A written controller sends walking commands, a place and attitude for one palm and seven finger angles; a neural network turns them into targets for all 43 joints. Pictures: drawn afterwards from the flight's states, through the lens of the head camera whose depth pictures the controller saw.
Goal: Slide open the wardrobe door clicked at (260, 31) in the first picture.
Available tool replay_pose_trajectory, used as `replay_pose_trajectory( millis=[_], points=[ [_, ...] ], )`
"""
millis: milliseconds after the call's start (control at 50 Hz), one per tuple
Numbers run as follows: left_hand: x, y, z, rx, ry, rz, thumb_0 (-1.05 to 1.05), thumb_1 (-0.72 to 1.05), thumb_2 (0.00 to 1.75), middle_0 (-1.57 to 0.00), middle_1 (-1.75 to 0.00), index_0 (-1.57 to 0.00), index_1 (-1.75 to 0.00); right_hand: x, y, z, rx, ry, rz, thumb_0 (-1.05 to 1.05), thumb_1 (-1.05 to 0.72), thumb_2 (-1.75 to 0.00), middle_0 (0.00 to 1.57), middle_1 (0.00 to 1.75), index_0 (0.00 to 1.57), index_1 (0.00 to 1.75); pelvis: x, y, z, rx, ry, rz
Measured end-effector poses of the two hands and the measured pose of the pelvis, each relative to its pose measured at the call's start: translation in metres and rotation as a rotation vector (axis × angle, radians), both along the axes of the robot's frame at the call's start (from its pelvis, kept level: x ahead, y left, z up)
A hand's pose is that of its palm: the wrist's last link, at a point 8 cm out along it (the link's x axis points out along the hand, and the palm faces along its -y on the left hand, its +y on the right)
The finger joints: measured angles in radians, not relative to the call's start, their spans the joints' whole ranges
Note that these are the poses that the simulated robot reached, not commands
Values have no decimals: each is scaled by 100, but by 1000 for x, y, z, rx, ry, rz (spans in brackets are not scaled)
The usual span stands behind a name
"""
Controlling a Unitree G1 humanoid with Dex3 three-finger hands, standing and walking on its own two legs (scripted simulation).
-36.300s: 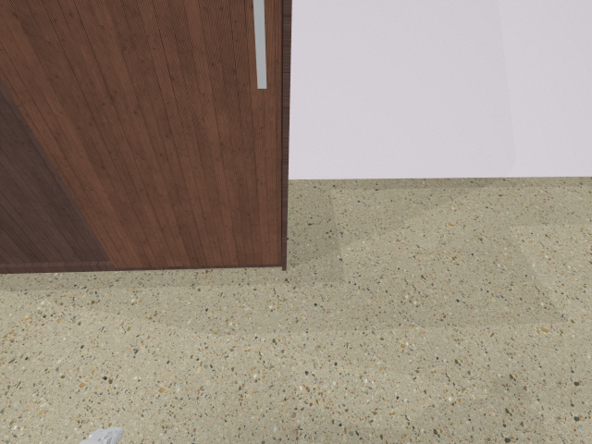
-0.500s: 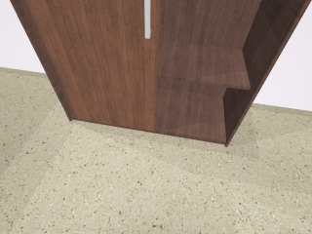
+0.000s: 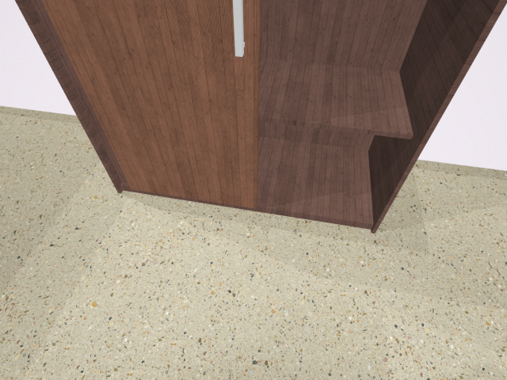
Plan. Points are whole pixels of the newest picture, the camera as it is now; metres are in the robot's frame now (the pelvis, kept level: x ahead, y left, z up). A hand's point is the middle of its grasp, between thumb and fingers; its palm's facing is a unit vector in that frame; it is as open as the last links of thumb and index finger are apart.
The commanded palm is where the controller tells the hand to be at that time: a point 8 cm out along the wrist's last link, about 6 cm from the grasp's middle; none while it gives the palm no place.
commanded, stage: look to check the result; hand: right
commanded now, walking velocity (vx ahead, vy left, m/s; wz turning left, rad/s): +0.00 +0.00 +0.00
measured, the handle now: (239, 14) +0.93 +0.10 +0.16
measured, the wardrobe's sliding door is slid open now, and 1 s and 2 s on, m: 0.55 0.55 0.55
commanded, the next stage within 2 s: none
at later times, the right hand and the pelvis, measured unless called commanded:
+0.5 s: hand out of the picture +0.08 -0.23 -0.16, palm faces -0.03 +0.95 -0.31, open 7.3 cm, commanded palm none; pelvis +0.01 +0.01 +0.00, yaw -1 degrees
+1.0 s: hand out of the picture +0.11 -0.21 -0.16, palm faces -0.03 +0.95 -0.32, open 7.3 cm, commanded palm none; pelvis +0.04 +0.03 +0.01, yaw -1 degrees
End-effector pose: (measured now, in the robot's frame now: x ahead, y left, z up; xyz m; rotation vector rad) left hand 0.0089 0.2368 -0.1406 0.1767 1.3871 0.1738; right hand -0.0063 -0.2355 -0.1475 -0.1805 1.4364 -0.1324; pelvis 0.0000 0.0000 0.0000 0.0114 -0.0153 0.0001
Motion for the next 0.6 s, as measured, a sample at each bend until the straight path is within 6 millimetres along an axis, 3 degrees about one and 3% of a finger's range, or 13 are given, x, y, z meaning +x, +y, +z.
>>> replay_pose_trajectory(
  millis=[180,600],
  points=[
    [27,17,5,33,-46,-29,0,91,90,-20,-30,-20,-30,16,-16,6,-36,-30,11,0,-91,-90,20,30,20,30,4,1,1,-2,-1,-3],
    [96,71,29,129,-158,-93,1,91,90,-21,-30,-20,-30,93,-43,27,-120,-178,63,0,-91,-90,20,30,21,30,19,13,5,-8,9,-12]
  ],
)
